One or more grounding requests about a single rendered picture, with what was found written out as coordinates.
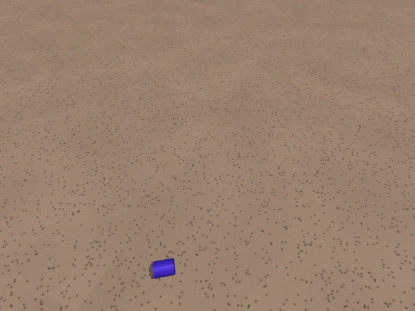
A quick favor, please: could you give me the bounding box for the can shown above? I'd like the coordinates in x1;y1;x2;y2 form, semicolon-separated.
153;258;175;278

